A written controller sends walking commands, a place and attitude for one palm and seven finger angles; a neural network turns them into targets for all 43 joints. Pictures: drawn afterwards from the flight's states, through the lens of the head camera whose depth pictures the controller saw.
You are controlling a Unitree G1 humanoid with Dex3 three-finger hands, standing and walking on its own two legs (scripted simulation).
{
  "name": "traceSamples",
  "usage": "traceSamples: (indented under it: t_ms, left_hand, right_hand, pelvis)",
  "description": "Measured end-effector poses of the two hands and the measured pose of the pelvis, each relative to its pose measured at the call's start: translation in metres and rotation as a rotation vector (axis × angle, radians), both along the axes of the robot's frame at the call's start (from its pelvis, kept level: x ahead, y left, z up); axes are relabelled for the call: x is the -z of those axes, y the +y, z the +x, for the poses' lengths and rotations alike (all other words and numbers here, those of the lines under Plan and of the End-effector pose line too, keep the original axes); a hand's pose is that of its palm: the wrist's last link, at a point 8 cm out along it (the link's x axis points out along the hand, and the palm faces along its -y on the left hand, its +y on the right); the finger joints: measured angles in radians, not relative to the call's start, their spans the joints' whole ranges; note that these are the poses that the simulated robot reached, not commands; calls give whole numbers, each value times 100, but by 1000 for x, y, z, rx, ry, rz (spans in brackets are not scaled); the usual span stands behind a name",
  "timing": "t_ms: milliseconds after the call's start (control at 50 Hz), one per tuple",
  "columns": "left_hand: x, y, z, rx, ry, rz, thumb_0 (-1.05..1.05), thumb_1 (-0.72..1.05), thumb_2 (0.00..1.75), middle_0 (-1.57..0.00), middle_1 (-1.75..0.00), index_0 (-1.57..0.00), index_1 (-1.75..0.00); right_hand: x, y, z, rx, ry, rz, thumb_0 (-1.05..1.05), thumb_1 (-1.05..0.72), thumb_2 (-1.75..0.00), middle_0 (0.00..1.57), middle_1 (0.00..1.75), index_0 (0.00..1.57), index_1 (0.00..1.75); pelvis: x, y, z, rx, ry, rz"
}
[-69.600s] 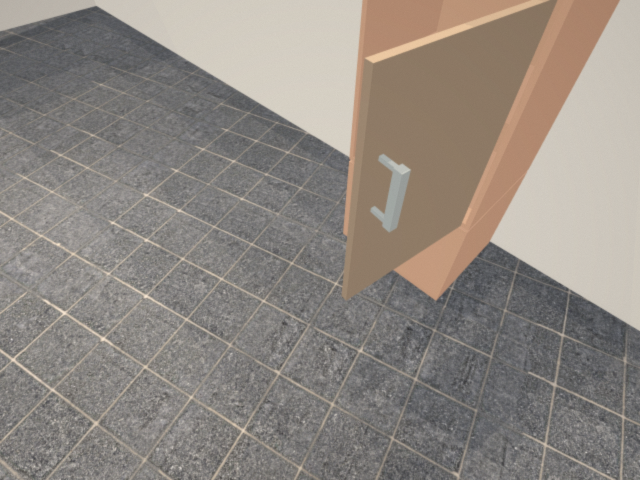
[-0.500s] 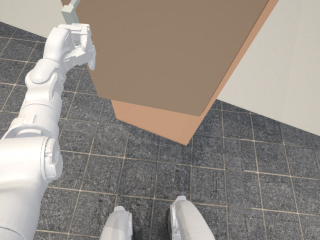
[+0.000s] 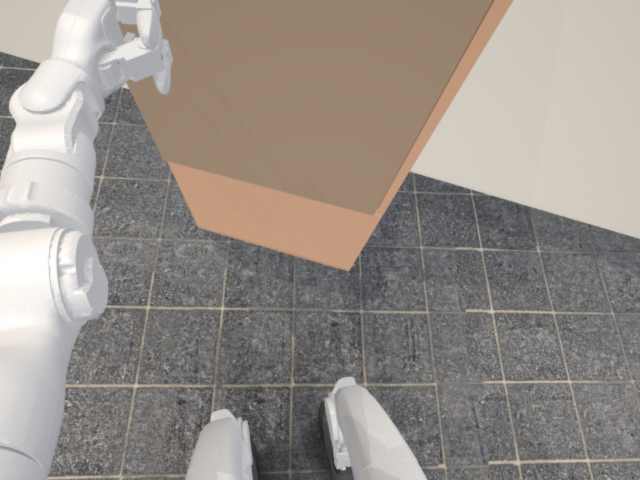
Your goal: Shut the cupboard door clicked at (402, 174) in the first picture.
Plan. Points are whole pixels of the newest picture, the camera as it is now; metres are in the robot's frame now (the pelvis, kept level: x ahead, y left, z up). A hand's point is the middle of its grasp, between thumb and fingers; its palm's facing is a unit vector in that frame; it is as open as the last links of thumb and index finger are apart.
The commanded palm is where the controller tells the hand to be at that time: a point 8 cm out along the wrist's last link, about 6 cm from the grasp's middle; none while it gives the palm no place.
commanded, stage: push the door shut along its arc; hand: left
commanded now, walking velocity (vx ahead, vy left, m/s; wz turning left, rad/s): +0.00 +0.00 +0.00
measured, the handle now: (101, 6) +0.64 +0.14 +0.11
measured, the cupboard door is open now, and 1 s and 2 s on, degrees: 2 0 0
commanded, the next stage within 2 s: pull the fist back off the door in 0.42 s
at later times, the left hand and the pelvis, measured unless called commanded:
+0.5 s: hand (186, 28) +0.60 +0.06 +0.12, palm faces -0.45 -0.89 -0.02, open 2.9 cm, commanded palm +0.62 +0.08 +0.11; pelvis +0.00 +0.00 -0.01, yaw -1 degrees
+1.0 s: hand (209, 38) +0.58 +0.03 +0.11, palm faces -0.03 -1.00 +0.00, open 3.1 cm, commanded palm +0.54 +0.09 +0.11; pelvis +0.00 +0.00 +0.01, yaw +0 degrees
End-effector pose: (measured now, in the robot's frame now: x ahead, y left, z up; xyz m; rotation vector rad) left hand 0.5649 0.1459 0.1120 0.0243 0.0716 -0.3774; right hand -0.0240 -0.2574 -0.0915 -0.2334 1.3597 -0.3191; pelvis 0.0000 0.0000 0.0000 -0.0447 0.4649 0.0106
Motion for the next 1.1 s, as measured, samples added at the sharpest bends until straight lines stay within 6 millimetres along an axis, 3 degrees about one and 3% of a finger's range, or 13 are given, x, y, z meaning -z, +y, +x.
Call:
traceSamples:
  t_ms: [320, 540, 660, 740, 820, 900, 980, 1100]
  left_hand:
    - [-6, -31, 30, 78, 2, -20, 2, 91, 90, -130, -150, -130, -150]
    - [-7, -31, 36, 88, 20, 15, -1, 88, 92, -130, -150, -130, -150]
    - [3, -30, 27, -203, 48, -108, -2, 73, 90, -130, -150, -134, -150]
    - [4, -37, 17, -378, -16, -54, -2, 76, 89, -130, -150, -132, -150]
    - [-1, -53, 10, -350, -93, 46, 0, 82, 89, -130, -150, -131, -150]
    - [-1, -64, 5, -306, -33, 39, 1, 86, 90, -130, -150, -131, -150]
    - [-3, -60, -1, -338, 6, -13, 1, 88, 90, -130, -150, -130, -150]
    - [-11, -44, -21, -353, -91, 26, 2, 90, 90, -130, -150, -130, -150]
  right_hand:
    - [0, -3, -17, 38, 46, -40, 0, -91, -90, 21, 30, 20, 30]
    - [6, 8, -35, 60, 102, -7, 0, -91, -90, 21, 30, 20, 30]
    - [6, 17, -36, -6, 104, 57, 0, -91, -90, 20, 30, 20, 30]
    - [6, 22, -34, -35, 84, 98, 0, -91, -90, 20, 30, 20, 30]
    - [6, 24, -38, -15, 82, 123, 0, -91, -90, 20, 30, 20, 30]
    - [2, 23, -44, 21, 88, 127, 0, -91, -90, 20, 30, 20, 30]
    - [-5, 21, -45, 34, 79, 128, 0, -91, -90, 20, 30, 20, 30]
    - [-10, 13, -36, 14, 71, 143, 1, -91, -90, 20, 30, 20, 30]
  pelvis:
    - [9, -2, 1, 5, 43, -8]
    - [14, -2, -1, 4, 55, -8]
    - [13, -2, -5, -8, 66, -16]
    - [12, -3, -7, -12, 64, -13]
    - [9, -3, -9, -10, 49, -7]
    - [2, -4, -8, -3, 27, 1]
    - [-8, -4, -4, 13, 5, 13]
    - [-17, -6, 2, 19, -29, 26]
